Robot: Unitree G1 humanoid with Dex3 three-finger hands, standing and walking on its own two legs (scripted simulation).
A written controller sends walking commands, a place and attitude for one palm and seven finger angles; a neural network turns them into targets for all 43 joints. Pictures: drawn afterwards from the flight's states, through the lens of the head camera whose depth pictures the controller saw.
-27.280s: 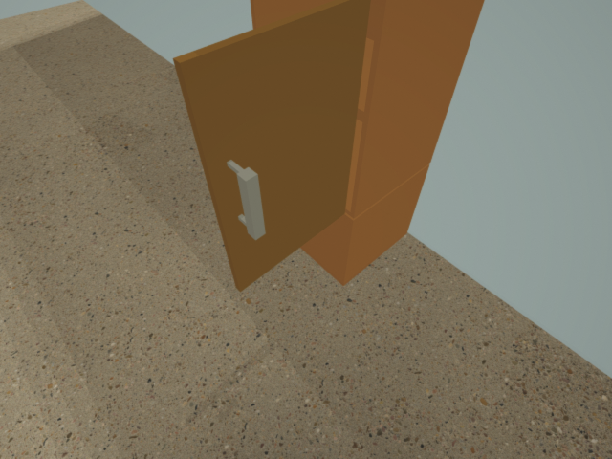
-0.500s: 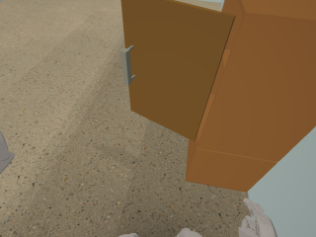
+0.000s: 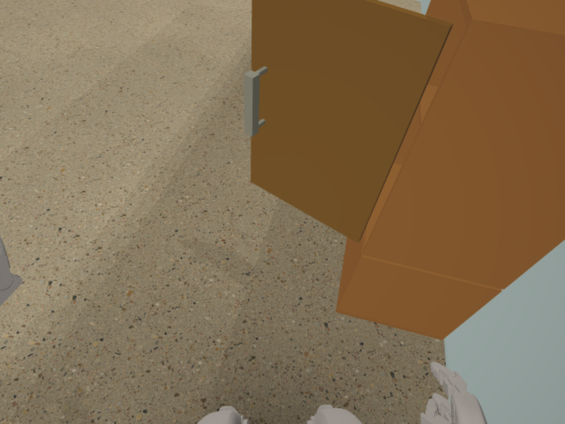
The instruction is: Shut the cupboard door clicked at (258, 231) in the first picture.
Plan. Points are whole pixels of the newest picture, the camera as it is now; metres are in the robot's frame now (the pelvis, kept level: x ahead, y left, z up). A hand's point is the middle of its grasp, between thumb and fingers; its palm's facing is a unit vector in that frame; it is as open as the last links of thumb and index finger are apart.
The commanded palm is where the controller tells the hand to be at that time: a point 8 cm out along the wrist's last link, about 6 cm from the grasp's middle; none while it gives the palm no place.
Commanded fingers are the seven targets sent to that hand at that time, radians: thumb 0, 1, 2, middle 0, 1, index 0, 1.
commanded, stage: step back with the hand held close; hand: left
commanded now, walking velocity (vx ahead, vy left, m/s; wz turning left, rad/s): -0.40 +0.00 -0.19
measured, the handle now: (257, 101) +0.81 +0.07 +0.00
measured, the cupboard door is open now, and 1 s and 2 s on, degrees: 69 69 69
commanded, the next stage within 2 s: stop stepping back and stand still in 0.28 s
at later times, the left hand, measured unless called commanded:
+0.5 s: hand out of the picture +0.13 +0.21 +0.22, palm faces +0.27 -0.86 -0.43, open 7.4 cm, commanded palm +0.09 +0.26 +0.20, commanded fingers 0.00 0.90 0.90 -0.20 -0.30 -0.20 -0.30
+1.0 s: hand out of the picture +0.05 +0.31 +0.22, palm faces +0.44 -0.84 -0.30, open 7.4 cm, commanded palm +0.01 +0.33 +0.20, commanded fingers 0.00 0.90 0.90 -0.20 -0.30 -0.20 -0.30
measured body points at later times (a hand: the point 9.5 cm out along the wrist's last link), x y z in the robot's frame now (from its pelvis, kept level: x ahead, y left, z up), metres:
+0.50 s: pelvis -0.10 -0.01 +0.01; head -0.14 +0.03 +0.46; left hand +0.11 +0.26 +0.24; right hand +0.00 -0.30 -0.04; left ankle +0.07 +0.05 -0.71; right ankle -0.18 -0.15 -0.71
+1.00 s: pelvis -0.19 +0.06 +0.02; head -0.23 +0.08 +0.47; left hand +0.02 +0.35 +0.23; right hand -0.08 -0.19 -0.06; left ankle -0.16 +0.19 -0.70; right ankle -0.20 -0.06 -0.71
